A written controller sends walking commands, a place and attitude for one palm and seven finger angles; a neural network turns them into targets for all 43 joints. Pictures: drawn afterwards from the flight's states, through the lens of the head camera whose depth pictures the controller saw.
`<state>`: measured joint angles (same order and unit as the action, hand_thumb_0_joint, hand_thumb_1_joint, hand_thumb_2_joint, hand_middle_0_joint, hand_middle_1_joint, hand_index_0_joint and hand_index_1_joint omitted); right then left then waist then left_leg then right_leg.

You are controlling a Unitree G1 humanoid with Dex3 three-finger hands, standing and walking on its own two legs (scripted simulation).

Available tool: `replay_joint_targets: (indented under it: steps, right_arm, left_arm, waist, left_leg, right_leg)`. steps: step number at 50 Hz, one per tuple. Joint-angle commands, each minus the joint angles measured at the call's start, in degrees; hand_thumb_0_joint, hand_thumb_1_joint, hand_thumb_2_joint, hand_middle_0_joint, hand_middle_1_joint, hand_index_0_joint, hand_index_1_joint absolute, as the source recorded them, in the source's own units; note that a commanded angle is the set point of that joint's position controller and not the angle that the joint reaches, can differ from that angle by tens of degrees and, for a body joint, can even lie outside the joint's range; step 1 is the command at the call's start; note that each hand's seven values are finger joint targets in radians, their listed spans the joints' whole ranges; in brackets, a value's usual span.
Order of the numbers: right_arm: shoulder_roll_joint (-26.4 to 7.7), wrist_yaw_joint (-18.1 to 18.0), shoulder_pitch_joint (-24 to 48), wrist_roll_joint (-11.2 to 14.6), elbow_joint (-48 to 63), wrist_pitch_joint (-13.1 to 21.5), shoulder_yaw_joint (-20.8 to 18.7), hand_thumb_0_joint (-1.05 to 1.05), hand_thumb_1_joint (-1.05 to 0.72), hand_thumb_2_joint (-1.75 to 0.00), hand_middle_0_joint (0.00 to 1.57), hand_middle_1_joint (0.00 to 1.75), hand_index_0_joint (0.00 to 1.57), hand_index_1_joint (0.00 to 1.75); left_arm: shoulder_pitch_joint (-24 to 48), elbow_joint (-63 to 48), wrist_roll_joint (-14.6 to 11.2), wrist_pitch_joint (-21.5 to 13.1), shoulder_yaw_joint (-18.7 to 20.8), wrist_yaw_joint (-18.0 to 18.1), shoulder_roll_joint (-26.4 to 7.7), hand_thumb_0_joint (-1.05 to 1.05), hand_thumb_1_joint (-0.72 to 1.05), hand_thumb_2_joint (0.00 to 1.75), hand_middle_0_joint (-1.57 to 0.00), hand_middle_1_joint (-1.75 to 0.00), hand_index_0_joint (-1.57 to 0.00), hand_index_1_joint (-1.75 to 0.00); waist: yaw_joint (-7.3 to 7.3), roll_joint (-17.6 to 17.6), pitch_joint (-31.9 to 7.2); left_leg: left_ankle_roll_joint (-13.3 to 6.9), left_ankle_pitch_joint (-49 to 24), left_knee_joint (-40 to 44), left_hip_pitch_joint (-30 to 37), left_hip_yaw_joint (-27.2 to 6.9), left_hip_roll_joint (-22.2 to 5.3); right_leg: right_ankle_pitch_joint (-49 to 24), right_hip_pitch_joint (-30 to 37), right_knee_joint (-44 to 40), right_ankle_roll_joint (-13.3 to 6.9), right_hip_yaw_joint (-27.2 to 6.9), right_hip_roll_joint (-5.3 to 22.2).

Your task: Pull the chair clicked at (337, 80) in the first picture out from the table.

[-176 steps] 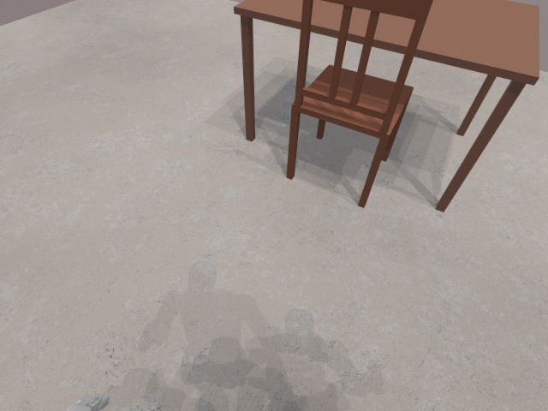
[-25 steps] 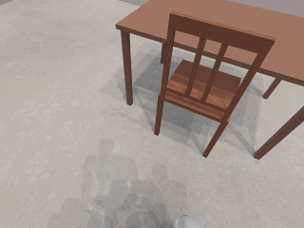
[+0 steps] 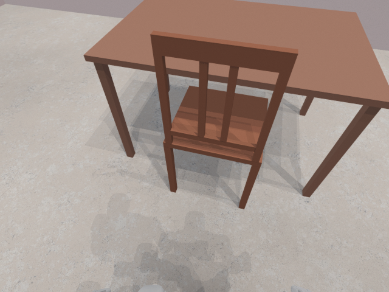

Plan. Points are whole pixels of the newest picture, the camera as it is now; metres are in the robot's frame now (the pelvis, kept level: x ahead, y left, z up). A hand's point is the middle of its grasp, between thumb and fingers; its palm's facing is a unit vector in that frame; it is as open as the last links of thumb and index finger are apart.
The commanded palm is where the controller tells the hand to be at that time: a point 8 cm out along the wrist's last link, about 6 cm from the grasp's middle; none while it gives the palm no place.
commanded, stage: turn to face it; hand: left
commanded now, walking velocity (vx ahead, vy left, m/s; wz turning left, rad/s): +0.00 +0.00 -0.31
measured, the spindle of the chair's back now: (202, 103) +0.72 +0.03 -0.07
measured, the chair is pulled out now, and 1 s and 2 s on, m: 0.00 0.00 0.00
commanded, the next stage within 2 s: take the last steps up to it in 0.22 s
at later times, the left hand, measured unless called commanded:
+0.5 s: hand out of the picture +0.13 +0.21 -0.17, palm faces -0.20 -0.96 -0.19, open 7.4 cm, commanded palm none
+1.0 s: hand out of the picture +0.14 +0.16 -0.20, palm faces -0.15 -0.98 -0.15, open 7.3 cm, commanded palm none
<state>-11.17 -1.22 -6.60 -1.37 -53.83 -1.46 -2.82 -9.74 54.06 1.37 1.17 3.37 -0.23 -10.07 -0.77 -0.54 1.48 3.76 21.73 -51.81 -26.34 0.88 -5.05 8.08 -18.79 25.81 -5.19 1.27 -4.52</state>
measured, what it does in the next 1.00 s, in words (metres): walks ahead: left foot, then right foot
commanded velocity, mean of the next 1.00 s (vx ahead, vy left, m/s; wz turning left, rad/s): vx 0.18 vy -0.02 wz -0.11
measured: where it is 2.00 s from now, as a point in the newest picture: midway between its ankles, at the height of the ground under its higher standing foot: outside the picture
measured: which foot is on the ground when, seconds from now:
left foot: up 0.00-0.10, down 0.12-0.58, up 0.60-0.96, down 0.98-1.00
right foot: down 0.00-0.14, up 0.16-0.54, down 0.56-0.98, up 1.00-1.00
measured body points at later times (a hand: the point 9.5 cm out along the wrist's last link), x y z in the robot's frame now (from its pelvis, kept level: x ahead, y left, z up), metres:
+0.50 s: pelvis +0.04 +0.03 +0.00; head +0.07 +0.03 +0.45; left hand +0.14 +0.26 -0.15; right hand -0.02 -0.20 -0.14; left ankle +0.01 +0.14 -0.74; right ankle -0.01 -0.09 -0.71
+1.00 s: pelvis +0.16 -0.01 -0.02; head +0.19 +0.00 +0.43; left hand +0.15 +0.21 -0.18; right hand +0.17 -0.26 -0.16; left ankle +0.24 +0.07 -0.74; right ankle +0.01 -0.08 -0.72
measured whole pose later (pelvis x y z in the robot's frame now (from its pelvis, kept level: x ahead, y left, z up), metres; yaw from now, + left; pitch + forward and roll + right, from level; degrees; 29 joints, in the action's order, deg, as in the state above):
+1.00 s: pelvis +0.16 -0.01 -0.02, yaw -12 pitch -1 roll -1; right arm -8.9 -0.1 -10.7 -2.1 -58.6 3.2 -2.4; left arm -21.7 65.2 0.7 -1.4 2.2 0.6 -9.3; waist -0.2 2.2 3.7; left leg -2.7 12.3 -36.5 -22.5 7.1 -2.6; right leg 28.7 -4.2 38.0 -1.9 4.5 0.0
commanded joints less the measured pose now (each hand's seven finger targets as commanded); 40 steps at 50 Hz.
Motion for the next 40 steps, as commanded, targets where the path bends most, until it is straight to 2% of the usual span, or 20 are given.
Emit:
replay_joint_targets:
  steps: [1, 3, 5, 7, 8, 11, 13, 16, 19, 22, 24, 26, 27, 28, 29, 30, 32, 34, 36, 40]
  right_arm:
    - [-4.4, -0.3, -4.5, 0.7, 2.9, 0.8, -0.7, 0.00, -0.90, -0.90, 0.20, 0.30, 0.20, 0.30]
    - [-4.7, -0.7, -6.5, 0.9, 2.7, 1.1, -0.6, 0.00, -0.90, -0.90, 0.20, 0.30, 0.20, 0.30]
    - [-5.5, -1.0, -11.0, 1.0, 1.4, 1.9, -0.5, 0.00, -0.90, -0.90, 0.20, 0.30, 0.20, 0.30]
    - [-12.2, -1.0, -9.1, 0.1, 3.5, 1.8, -1.3, 0.00, -0.90, -0.90, 0.20, 0.30, 0.20, 0.30]
    - [-11.2, -1.2, -6.8, 0.0, 3.6, 1.6, -1.0, 0.00, -0.90, -0.90, 0.20, 0.30, 0.20, 0.30]
    - [-8.0, -1.7, -4.2, -0.2, 3.7, 2.2, 0.2, 0.00, -0.90, -0.90, 0.20, 0.30, 0.20, 0.30]
    - [-7.7, -1.8, -6.7, 0.1, 2.4, 2.6, 0.2, 0.00, -0.90, -0.90, 0.20, 0.30, 0.20, 0.30]
    - [-8.2, -1.8, -10.8, 0.1, -0.2, 2.5, -0.1, 0.00, -0.90, -0.90, 0.20, 0.30, 0.20, 0.30]
    - [-8.7, -1.4, -15.3, -0.3, -2.8, 2.5, -0.7, 0.00, -0.90, -0.90, 0.20, 0.30, 0.20, 0.30]
    - [-9.6, -1.1, -16.9, -0.7, -4.6, 2.6, -1.2, 0.00, -0.90, -0.90, 0.20, 0.30, 0.20, 0.30]
    - [-9.1, -0.9, -16.4, -0.7, -5.4, 2.7, -1.2, 0.00, -0.90, -0.90, 0.20, 0.30, 0.20, 0.30]
    - [-8.6, -0.8, -15.3, -0.4, -6.0, 2.9, -1.1, 0.00, -0.90, -0.90, 0.20, 0.30, 0.20, 0.30]
    - [-7.1, -0.5, -15.0, 0.0, -6.1, 3.2, -0.8, 0.00, -0.90, -0.90, 0.20, 0.30, 0.20, 0.30]
    - [-3.4, -0.1, -14.3, 0.8, -5.1, 3.6, 0.2, 0.00, -0.90, -0.90, 0.20, 0.30, 0.20, 0.30]
    - [-2.8, 0.3, -8.7, 0.3, -2.2, 3.3, 0.6, 0.00, -0.90, -0.90, 0.20, 0.30, 0.20, 0.30]
    - [-4.2, 0.3, -6.0, 0.1, -2.0, 3.0, 0.1, 0.00, -0.90, -0.90, 0.20, 0.30, 0.20, 0.30]
    - [-3.6, 0.7, -7.1, -0.1, -3.6, 3.0, -0.6, 0.00, -0.90, -0.90, 0.20, 0.30, 0.20, 0.30]
    - [-1.6, 1.1, -10.0, -0.4, -5.2, 2.6, -0.8, 0.00, -0.90, -0.90, 0.20, 0.30, 0.20, 0.30]
    - [-0.7, 1.4, -11.2, -0.3, -5.4, 2.4, -0.7, 0.00, -0.90, -0.90, 0.20, 0.30, 0.20, 0.30]
    - [-0.4, 2.0, -8.0, 0.0, -3.8, 2.7, -0.5, 0.00, -0.90, -0.90, 0.20, 0.30, 0.20, 0.30]
  left_arm:
    - [-2.6, -4.0, 0.2, -0.4, 3.1, 0.7, -11.9, 0.00, 0.90, 0.90, -0.20, -0.30, -0.20, -0.30]
    - [-2.1, -4.2, -0.1, -0.2, 3.1, 0.7, -12.0, 0.00, 0.90, 0.90, -0.20, -0.30, -0.20, -0.30]
    - [-0.8, -4.6, -0.6, 0.0, 2.7, 0.8, -10.6, 0.00, 0.90, 0.90, -0.20, -0.30, -0.20, -0.30]
    - [-2.1, -5.9, -1.0, 0.0, 1.7, 0.1, -6.6, 0.00, 0.90, 0.90, -0.20, -0.30, -0.20, -0.30]
    - [-1.0, -5.3, 0.0, 0.8, 2.0, 0.3, -8.4, 0.00, 0.90, 0.90, -0.20, -0.30, -0.20, -0.30]
    - [-4.1, -2.7, -0.1, 0.8, 2.4, -0.3, -7.8, 0.00, 0.90, 0.90, -0.20, -0.30, -0.20, -0.30]
    - [-4.1, -2.1, -0.3, 0.8, 1.8, -0.3, -6.7, 0.00, 0.90, 0.90, -0.20, -0.30, -0.20, -0.30]
    - [-1.3, -1.8, -0.4, 0.9, 1.0, -0.3, -5.4, 0.00, 0.90, 0.90, -0.20, -0.30, -0.20, -0.30]
    - [1.7, -1.5, -0.3, 0.5, 0.2, -0.6, -4.6, 0.00, 0.90, 0.90, -0.20, -0.30, -0.20, -0.30]
    - [3.4, -1.3, -0.2, 0.0, 0.0, -1.2, -3.7, 0.00, 0.90, 0.90, -0.20, -0.30, -0.20, -0.30]
    - [2.5, -0.7, -0.2, -0.5, 0.0, -1.4, -3.6, 0.00, 0.90, 0.90, -0.20, -0.30, -0.20, -0.30]
    - [-2.5, 1.5, -0.2, -1.1, 0.3, -1.4, -3.5, 0.00, 0.90, 0.90, -0.20, -0.30, -0.20, -0.30]
    - [-6.3, 3.1, -0.1, -1.6, 0.8, -1.0, -5.1, 0.00, 0.90, 0.90, -0.20, -0.30, -0.20, -0.30]
    - [-12.3, 5.2, 0.1, -2.4, 1.5, -0.2, -9.6, 0.00, 0.90, 0.90, -0.20, -0.30, -0.20, -0.30]
    - [-17.4, 6.7, -0.5, -2.5, 2.1, 0.5, -13.2, 0.00, 0.90, 0.90, -0.20, -0.30, -0.20, -0.30]
    - [-17.5, 7.0, -0.7, -2.8, 2.0, 1.0, -12.3, 0.00, 0.90, 0.90, -0.20, -0.30, -0.20, -0.30]
    - [-11.7, 5.7, -0.6, -3.1, 1.0, 1.3, -7.9, 0.00, 0.90, 0.90, -0.20, -0.30, -0.20, -0.30]
    - [-9.0, 4.8, -0.2, -3.9, 0.6, 1.4, -5.2, 0.00, 0.90, 0.90, -0.20, -0.30, -0.20, -0.30]
    - [-8.7, 4.9, -0.3, -4.7, 0.1, 1.4, -5.2, 0.00, 0.90, 0.90, -0.20, -0.30, -0.20, -0.30]
    - [-10.1, 6.1, -0.1, -5.0, 0.0, 1.4, -6.4, 0.00, 0.90, 0.90, -0.20, -0.30, -0.20, -0.30]
  waist:
    - [-0.60, 7.1, -4.2]
    - [0.29, 6.4, -4.9]
    - [2.40, 3.8, -5.7]
    - [1.20, -15.1, -2.4]
    - [1.78, -15.2, -0.1]
    - [-0.93, -6.7, -0.5]
    - [0.03, -7.7, -3.1]
    - [1.97, -7.8, -3.3]
    - [4.39, -8.3, -3.2]
    - [4.94, -9.7, -0.8]
    - [4.03, -9.3, 0.6]
    - [1.20, -7.0, -0.3]
    - [-0.71, -2.9, -1.7]
    - [-3.04, 9.6, -3.9]
    - [-5.49, 14.2, -1.2]
    - [-5.65, 14.2, 1.2]
    - [-2.03, 6.6, 5.6]
    - [0.79, 4.1, 6.1]
    - [1.92, 5.1, 5.5]
    - [1.50, 7.1, 5.2]
  left_leg:
    - [-1.2, 2.5, 9.1, 4.2, 0.8, 2.2]
    - [-1.7, -0.3, 16.4, 8.4, 0.8, 3.0]
    - [-2.5, -8.1, 29.9, 19.4, 0.4, 1.3]
    - [-10.9, -16.9, 38.1, 22.1, -18.4, -17.9]
    - [-12.6, -18.7, 39.2, 16.3, -17.5, -19.4]
    - [-12.0, -34.9, 34.5, 18.1, -5.5, -12.4]
    - [-11.3, -44.0, 32.3, 23.3, -1.4, -10.6]
    - [-11.8, -50.2, 30.7, 27.0, -0.4, -10.9]
    - [-12.5, -41.3, 31.3, 28.4, -1.8, -12.8]
    - [-12.8, -26.9, 33.6, 25.9, -3.8, -14.2]
    - [-12.5, -19.7, 33.9, 23.0, -4.4, -13.8]
    - [-9.8, -13.3, 29.5, 17.9, -1.5, -11.5]
    - [-7.6, -9.9, 23.8, 11.1, 1.2, -9.2]
    - [-4.6, -1.5, 10.7, -1.8, 8.9, -3.7]
    - [-3.2, 14.8, -1.5, -11.3, 7.9, 0.6]
    - [-3.9, 12.8, -7.1, -12.9, 2.3, -0.7]
    - [-3.7, 4.6, -11.2, -13.7, 0.9, -2.6]
    - [-2.8, 0.0, -9.7, -9.6, 2.3, -2.9]
    - [-2.3, -3.0, -6.7, -8.0, 3.2, -2.4]
    - [-3.0, -5.7, 1.8, -5.6, 4.2, -1.5]
  right_leg:
    - [-1.2, 5.7, -10.0, -6.3, -20.0, 16.0]
    - [-4.5, 6.0, -8.1, -5.2, -20.6, 15.2]
    - [-3.2, 1.1, -3.3, -1.4, -17.4, 12.0]
    - [16.8, -12.2, 13.8, 4.8, -3.5, 1.5]
    - [21.9, -11.6, 24.8, 5.8, -4.0, 2.6]
    - [16.0, -12.3, 37.0, 6.7, -3.9, 4.1]
    - [14.8, -12.1, 35.3, 7.6, -2.6, 4.9]
    - [15.7, -10.1, 27.5, 7.8, -0.2, 5.7]
    - [18.4, -7.6, 20.6, 6.6, 2.2, 5.5]
    - [19.8, -6.3, 16.9, 5.4, 3.5, 5.6]
    - [18.5, -3.0, 11.5, 4.3, 4.1, 5.2]
    - [9.3, 7.2, 0.1, 3.5, 5.7, 4.5]
    - [6.1, 17.2, -4.4, 2.0, 2.5, 6.8]
    - [6.7, 29.4, -8.3, -2.5, -11.2, 18.3]
    - [4.2, 28.4, -12.9, -8.1, -23.8, 27.3]
    - [5.2, 23.0, -14.2, -9.7, -24.0, 26.8]
    - [7.8, 18.0, -15.0, -9.0, -17.1, 23.4]
    - [-0.5, 12.8, -14.7, -7.1, -9.6, 20.5]
    - [-8.6, 11.9, -14.4, -6.4, -5.8, 19.0]
    - [-13.0, 12.2, -13.8, -6.2, -4.3, 18.5]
